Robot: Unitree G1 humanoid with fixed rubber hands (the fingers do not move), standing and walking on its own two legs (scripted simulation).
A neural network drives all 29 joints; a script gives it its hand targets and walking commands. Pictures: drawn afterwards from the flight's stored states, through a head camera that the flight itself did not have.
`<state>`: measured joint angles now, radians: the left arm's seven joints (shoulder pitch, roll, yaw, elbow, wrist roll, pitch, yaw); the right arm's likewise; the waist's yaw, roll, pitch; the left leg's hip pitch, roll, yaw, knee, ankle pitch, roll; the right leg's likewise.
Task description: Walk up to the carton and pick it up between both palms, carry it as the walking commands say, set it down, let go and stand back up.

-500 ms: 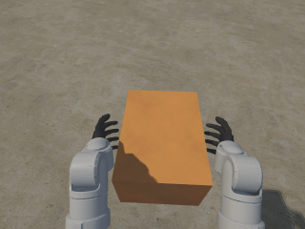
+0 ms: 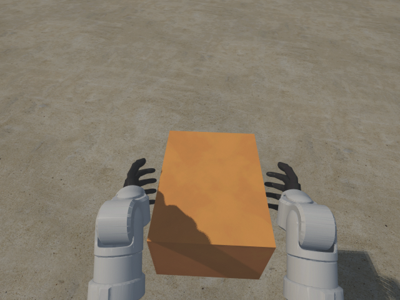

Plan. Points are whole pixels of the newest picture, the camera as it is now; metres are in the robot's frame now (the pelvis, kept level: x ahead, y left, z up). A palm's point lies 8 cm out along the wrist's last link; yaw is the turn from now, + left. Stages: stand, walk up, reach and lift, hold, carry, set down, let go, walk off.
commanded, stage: carry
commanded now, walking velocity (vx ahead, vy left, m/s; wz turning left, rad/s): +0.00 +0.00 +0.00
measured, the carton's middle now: (209, 197) +0.34 -0.01 +0.00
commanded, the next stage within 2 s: hold in 0.84 s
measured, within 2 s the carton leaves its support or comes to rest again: neither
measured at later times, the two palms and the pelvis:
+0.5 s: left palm (132, 185) +0.31 +0.14 +0.08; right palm (280, 188) +0.30 -0.14 +0.09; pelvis +0.02 +0.01 +0.00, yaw +0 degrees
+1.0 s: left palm (127, 204) +0.30 +0.16 +0.03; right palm (268, 198) +0.31 -0.13 +0.05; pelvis +0.02 +0.01 +0.00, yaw +0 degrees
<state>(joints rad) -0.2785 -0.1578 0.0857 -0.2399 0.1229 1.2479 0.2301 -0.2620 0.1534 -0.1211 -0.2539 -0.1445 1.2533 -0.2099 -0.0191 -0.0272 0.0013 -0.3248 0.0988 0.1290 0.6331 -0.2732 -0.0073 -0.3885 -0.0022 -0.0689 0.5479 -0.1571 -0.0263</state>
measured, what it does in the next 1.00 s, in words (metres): stands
